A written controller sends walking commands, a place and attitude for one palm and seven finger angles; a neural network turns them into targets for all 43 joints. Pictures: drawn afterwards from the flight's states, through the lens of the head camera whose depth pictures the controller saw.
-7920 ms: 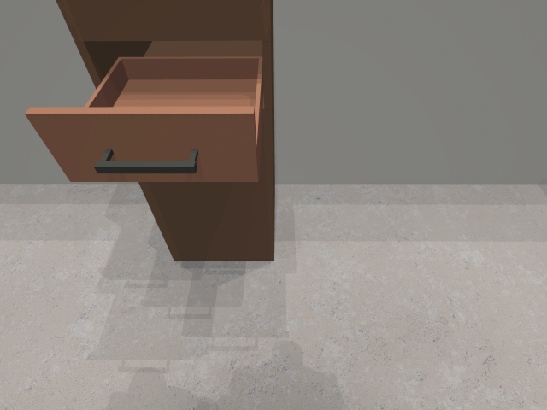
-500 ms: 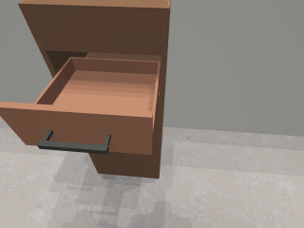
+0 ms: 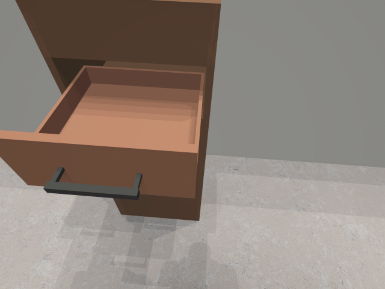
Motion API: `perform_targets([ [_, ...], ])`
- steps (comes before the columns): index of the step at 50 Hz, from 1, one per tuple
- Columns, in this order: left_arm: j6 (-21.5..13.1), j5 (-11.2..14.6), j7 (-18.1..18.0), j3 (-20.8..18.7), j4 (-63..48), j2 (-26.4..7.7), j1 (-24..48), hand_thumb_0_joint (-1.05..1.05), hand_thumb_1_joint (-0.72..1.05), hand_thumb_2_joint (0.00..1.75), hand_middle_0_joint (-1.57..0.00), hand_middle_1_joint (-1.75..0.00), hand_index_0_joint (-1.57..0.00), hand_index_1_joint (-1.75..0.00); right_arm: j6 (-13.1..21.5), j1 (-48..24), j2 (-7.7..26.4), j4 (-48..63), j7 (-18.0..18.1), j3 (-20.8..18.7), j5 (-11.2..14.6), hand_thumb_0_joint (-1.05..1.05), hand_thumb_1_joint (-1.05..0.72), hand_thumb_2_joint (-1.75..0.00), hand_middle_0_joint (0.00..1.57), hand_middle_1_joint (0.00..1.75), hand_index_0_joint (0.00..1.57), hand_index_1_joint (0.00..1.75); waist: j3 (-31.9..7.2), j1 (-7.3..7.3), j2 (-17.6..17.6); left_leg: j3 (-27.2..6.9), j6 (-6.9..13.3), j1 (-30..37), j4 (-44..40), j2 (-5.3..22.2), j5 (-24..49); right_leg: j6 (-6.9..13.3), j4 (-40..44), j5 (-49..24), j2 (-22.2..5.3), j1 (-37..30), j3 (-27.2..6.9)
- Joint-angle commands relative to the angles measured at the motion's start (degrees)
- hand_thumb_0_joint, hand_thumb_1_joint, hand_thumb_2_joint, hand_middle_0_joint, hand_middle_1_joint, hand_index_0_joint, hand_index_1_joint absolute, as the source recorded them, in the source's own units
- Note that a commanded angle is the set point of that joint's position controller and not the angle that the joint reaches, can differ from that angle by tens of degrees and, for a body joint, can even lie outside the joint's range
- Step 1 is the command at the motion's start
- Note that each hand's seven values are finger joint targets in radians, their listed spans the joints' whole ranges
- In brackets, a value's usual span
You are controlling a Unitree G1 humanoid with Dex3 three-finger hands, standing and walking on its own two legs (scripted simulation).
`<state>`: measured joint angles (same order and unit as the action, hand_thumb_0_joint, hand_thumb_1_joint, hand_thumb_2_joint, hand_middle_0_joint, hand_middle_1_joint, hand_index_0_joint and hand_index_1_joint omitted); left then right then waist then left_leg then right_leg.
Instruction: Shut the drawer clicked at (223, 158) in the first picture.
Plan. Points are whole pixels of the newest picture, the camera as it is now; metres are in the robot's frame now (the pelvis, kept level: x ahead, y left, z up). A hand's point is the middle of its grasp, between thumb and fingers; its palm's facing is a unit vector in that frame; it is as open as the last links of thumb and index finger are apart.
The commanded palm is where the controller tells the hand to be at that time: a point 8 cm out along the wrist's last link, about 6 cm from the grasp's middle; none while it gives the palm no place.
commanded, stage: look again from close up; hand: left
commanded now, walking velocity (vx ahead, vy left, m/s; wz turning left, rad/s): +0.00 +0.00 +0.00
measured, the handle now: (95, 182) +0.29 +0.22 +0.08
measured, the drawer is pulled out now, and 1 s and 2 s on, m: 0.27 0.27 0.27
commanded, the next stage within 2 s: raise the hand and make a fist in 0.32 s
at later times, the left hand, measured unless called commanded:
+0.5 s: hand out of the picture +0.05 +0.18 -0.14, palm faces +0.18 -0.96 -0.23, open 7.2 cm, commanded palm +0.10 +0.22 -0.06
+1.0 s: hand out of the picture +0.12 +0.17 +0.02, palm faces +0.10 -0.99 -0.07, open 5.1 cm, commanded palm +0.10 +0.22 +0.03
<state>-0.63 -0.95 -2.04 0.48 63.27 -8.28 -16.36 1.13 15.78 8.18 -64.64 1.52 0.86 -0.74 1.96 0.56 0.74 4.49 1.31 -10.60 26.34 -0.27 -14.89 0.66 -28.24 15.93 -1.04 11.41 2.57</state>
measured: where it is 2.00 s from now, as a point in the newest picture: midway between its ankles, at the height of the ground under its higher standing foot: outside the picture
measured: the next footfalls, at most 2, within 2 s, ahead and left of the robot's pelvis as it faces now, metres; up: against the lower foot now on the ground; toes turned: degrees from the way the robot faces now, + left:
none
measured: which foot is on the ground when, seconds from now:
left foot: down 0.00-1.00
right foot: down 0.00-1.00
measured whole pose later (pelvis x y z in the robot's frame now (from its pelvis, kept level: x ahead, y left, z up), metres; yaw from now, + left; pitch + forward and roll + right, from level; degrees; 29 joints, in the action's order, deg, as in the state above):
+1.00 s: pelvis -0.02 -0.02 -0.06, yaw +4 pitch +6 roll -2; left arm -25.2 14.9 16.1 -8.1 -8.9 -12.4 -33.8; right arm 13.8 10.2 14.2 -28.1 2.4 0.1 2.0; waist -5.3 3.0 -1.1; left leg -2.1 -0.7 -36.9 56.7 2.1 -26.2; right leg 3.3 -53.8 27.0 0.0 33.3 8.9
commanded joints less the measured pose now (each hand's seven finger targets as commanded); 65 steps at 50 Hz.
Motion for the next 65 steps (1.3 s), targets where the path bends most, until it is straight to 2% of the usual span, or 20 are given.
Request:
perform_targets([
  [1, -0.74, 0.29, -0.24, -0.89, -1.45, -5.9, -4.22, 0.0, 0.9, 0.9, -0.2, -0.3, -0.2, -0.3, 0.9, 2.79, 5.06, 1.15, 0.31, -0.97, 0.15, 0.0, -0.9, -0.9, 0.2, 0.3, 0.2, 0.3, 1.58, -0.11, -1.0, -6.08, 0.83, -0.43, -5.34, 5.97, 8.9, 1.3, 5.01, -9.33, -5.2, 1.22, -5.32],
  [20, -0.87, 0.28, -0.17, -1.02, -1.2, -5.55, -4.71, 0.0, 0.9, 0.9, -0.2, -0.3, -0.2, -0.3, 0.93, 2.55, 5.15, 0.29, 0.42, -1.02, 0.17, 0.0, -0.9, -0.9, 0.2, 0.3, 0.2, 0.3, 1.31, -0.04, -0.7, -6.02, 0.63, 0.91, -5.67, 6.09, 10.69, 1.29, 5.82, -11.19, -5.23, 0.72, -5.38],
  [21, -1.84, -0.45, -2.4, -1.04, 0.96, -7.05, -8.71, 0.0, 0.9, 0.9, -0.2, -0.3, -0.2, -0.3, 1.11, -2.81, 7.04, 4.68, -0.03, -1.46, 0.79, 0.0, -0.9, -0.9, 0.2, 0.3, 0.2, 0.3, 2.48, 1.61, 1.32, -3.99, -1.06, -3.44, 6.65, 6.98, 14.22, 0.1, 6.5, -33.25, -8.75, 0.5, -8.41],
  [22, -13.95, 12.21, -1.77, -6.46, -89.24, -19.02, 32.91, 0.0, 0.9, 0.9, -0.22, -0.32, -0.22, -0.32, 9.63, 0.12, 17.17, 24.85, 2.42, -2.65, 3.29, 0.0, -0.9, -0.9, 0.2, 0.3, 0.2, 0.3, -26.48, -5.95, -10.15, -4.54, 0.34, 11.41, -1.38, 0.58, 18.47, 1.3, 0.83, -25.96, -2.9, -6.12, -3.03],
  [23, -10.99, 7.09, -4.7, -6.78, -76.57, -15.33, 9.62, 0.0, 0.9, 0.9, -0.24, -0.34, -0.24, -0.34, 14.67, -5.27, 11.44, 22.08, 4.34, -1.43, 2.7, 0.0, -0.9, -0.9, 0.2, 0.3, 0.2, 0.3, -26.76, 0.01, -16.89, -3.84, 0.46, 14.26, -1.66, 2.65, 25.79, 2.25, -1.8, -14.18, -0.23, -3.52, -1.83],
  [24, -2.8, 8.42, -6.99, -0.36, -66.3, -3.74, -6.72, 0.0, 0.9, 0.9, -0.26, -0.37, -0.26, -0.37, 16.29, -5.25, 9.2, 22.38, 4.07, -2.66, 3.82, 0.0, -0.9, -0.9, 0.2, 0.3, 0.2, 0.3, -15.5, -1.45, -13.07, -5.64, -1.66, 6.12, -2.54, 3.81, 24.81, 1.15, -2.21, -4.96, -0.3, 2.57, 1.98],
  [25, -1.82, 9.3, -5.65, 3.4, -67.26, 1.55, -6.36, 0.0, 0.9, 0.9, -0.28, -0.39, -0.28, -0.39, 16.65, -2.6, 10.61, 20.84, 3.7, -2.44, 4.18, 0.0, -0.9, -0.9, 0.2, 0.3, 0.2, 0.3, -9.45, -2.67, -7.37, -5.15, -0.89, 3.19, -1.29, 3.18, 18.13, 0.65, -0.83, -5.82, 0.13, 5.19, 2.45],
  [26, -4.08, 9.94, -4.82, 1.73, -71.33, -0.75, -2.83, 0.0, 0.9, 0.9, -0.3, -0.41, -0.3, -0.41, 17.79, -4.67, 12.52, 24.3, 3.49, -3.2, 3.73, 0.0, -0.9, -0.9, 0.2, 0.3, 0.2, 0.3, -2.8, -3.71, -4.05, -6.49, -0.39, -1.46, 0.31, 2.18, 10.95, 0.55, 0.08, -4.72, 0.2, 8.16, 3.11],
  [27, -6.85, 9.7, -3.68, 0.5, -71.27, -2.09, -3.61, 0.0, 0.9, 0.9, -0.32, -0.43, -0.32, -0.43, 18.63, -4.32, 13.59, 25.9, 3.22, -3.8, 2.81, 0.0, -0.9, -0.9, 0.2, 0.3, 0.2, 0.3, -3.23, -4.96, 0.78, -6.47, -0.02, -3.88, 2.53, 1.38, 6.49, 0.31, 0.01, -2.42, 0.33, 11.04, 3.42],
  [31, -19.79, 12.49, 7.37, -1.78, -60.05, 2.24, -25.51, 0.0, 0.9, 0.9, -0.4, -0.52, -0.4, -0.52, 18.65, -7.77, 12.43, 33.64, 0.23, -5.19, 1.58, 0.0, -0.9, -0.9, 0.2, 0.3, 0.2, 0.3, -2.86, 1.51, 12.66, -4.51, -1.43, -17.7, 10.74, -0.16, 0.47, 0.44, -7.55, 4.42, 0.94, 17.65, 3.25],
  [33, -27.78, 14.44, 15.16, -5.73, -59.9, -0.85, -28.39, 0.0, 0.9, 0.9, -0.44, -0.56, -0.44, -0.56, 17.61, -9.68, 12.97, 37.07, -1.59, -6.14, 1.68, 0.0, -0.9, -0.9, 0.2, 0.3, 0.2, 0.3, -3.67, 2.15, 10.98, -3.16, -2.1, -22.83, 15.21, -0.93, -1.54, 0.86, -10.95, 4.25, 0.42, 18.77, 1.31],
  [35, -31.48, 14.3, 20.09, -13.01, -62.27, -8.9, -28.19, 0.0, 0.9, 0.9, -0.48, -0.6, -0.48, -0.6, 15.94, -11.3, 13.55, 41.12, -2.44, -6.77, 2.06, 0.0, -0.9, -0.9, 0.2, 0.3, 0.2, 0.3, -6.44, 3.39, 4.34, -1.88, -1.71, -24.6, 18.49, -1.7, -1.65, 1.59, -13.02, 3.3, -0.79, 17.49, -1.74],
  [39, -27.62, 17.36, 18.75, -15.19, -78.32, -10.13, -20.72, 0.0, 0.9, 0.9, -0.56, -0.69, -0.56, -0.69, 12.93, -11.0, 11.96, 46.19, -0.34, -6.02, 2.98, 0.0, -0.9, -0.9, 0.2, 0.3, 0.2, 0.3, -13.27, 3.11, -1.24, -1.4, -0.42, -24.28, 20.37, -1.77, -2.09, 0.79, -14.14, 4.72, -0.44, 16.41, -4.21],
  [43, -29.49, 16.71, 15.64, -12.22, -89.66, -9.44, -11.96, 0.0, 0.9, 0.9, -0.64, -0.78, -0.64, -0.78, 13.09, -6.65, 10.82, 45.79, 0.87, -4.93, 2.6, 0.0, -0.9, -0.9, 0.2, 0.3, 0.2, 0.3, -13.25, -1.56, -6.06, -3.76, 0.46, -21.34, 22.79, -0.3, -0.76, 0.46, -13.61, 2.3, 0.29, 20.59, -4.3],
  [46, -30.92, 16.06, 18.2, -5.88, -90.9, -7.84, -6.04, 0.0, 0.9, 0.9, -0.7, -0.84, -0.7, -0.84, 15.14, -5.62, 11.92, 44.32, 1.37, -3.6, 2.69, 0.0, -0.9, -0.9, 0.2, 0.3, 0.2, 0.3, -11.49, -4.81, -6.89, -5.29, 1.05, -19.74, 23.5, 0.36, -2.6, 0.48, -13.09, 4.53, 0.81, 24.01, -3.74],
  [49, -26.91, 16.55, 21.26, -7.7, -85.33, -10.71, -7.57, 0.0, 0.9, 0.9, -0.76, -0.91, -0.76, -0.91, 16.89, -6.72, 12.7, 43.02, 1.98, -3.12, 3.49, 0.0, -0.9, -0.9, 0.2, 0.3, 0.2, 0.3, -10.38, -4.28, -2.8, -6.13, 1.14, -20.8, 22.47, 0.46, -4.06, 0.0, -10.14, 7.54, 0.46, 21.9, -4.78],
  [54, -16.41, 18.18, 20.11, -17.41, -81.46, -14.53, -17.49, 0.0, 0.9, 0.9, -0.86, -1.01, -0.86, -1.01, 17.15, -10.28, 11.02, 42.74, 2.45, -3.07, 4.23, 0.0, -0.9, -0.9, 0.2, 0.3, 0.2, 0.3, -14.43, 1.48, 0.96, -5.72, 0.61, -19.47, 18.05, 0.16, -0.05, -0.68, -7.55, 4.09, -0.89, 12.25, -4.72],
  [56, -15.3, 19.35, 18.86, -17.37, -86.02, -12.53, -19.23, 0.0, 0.9, 0.9, -0.9, -1.06, -0.9, -1.06, 17.42, -10.6, 9.87, 43.11, 2.27, -2.65, 4.2, 0.0, -0.9, -0.9, 0.2, 0.3, 0.2, 0.3, -14.14, 2.34, -0.69, -5.53, 0.36, -17.93, 16.13, 0.18, 2.3, -0.66, -8.03, -0.43, -0.89, 10.43, -3.13],
  [61, -16.84, 19.33, 17.66, -15.42, -92.62, -10.69, -23.73, 0.0, 0.9, 0.9, -1.0, -1.17, -1.0, -1.17, 20.01, -9.94, 9.89, 42.87, 1.31, -2.6, 4.16, 0.0, -0.9, -0.9, 0.2, 0.3, 0.2, 0.3, -12.78, 2.34, -0.45, -5.23, 0.27, -14.89, 14.07, 0.42, 5.74, -0.63, -9.22, -7.1, 0.35, 10.28, -0.48],
  [65, -17.48, 19.01, 17.75, -14.47, -95.51, -11.31, -22.39, 0.0, 0.9, 0.9, -1.08, -1.25, -1.08, -1.25, 21.95, -8.91, 10.79, 42.24, 1.38, -2.66, 4.47, 0.0, -0.9, -0.9, 0.2, 0.3, 0.2, 0.3, -9.86, 1.3, -1.12, -5.26, 0.27, -13.97, 13.22, 0.38, 2.58, -0.31, -7.46, -1.37, 0.93, 12.52, -0.5],
])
